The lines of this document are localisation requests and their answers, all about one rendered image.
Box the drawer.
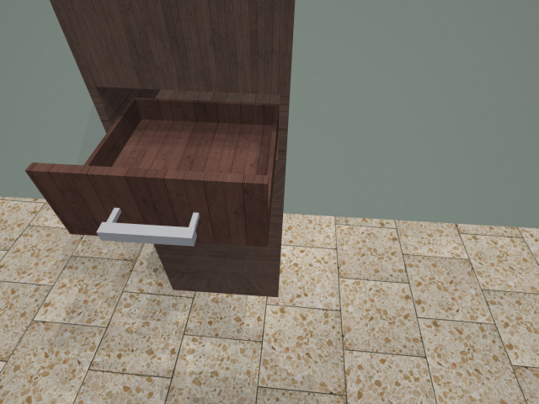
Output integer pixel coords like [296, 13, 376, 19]
[25, 98, 280, 247]

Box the cabinet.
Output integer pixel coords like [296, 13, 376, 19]
[50, 0, 295, 297]

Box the handle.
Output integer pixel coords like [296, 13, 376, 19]
[97, 208, 200, 247]

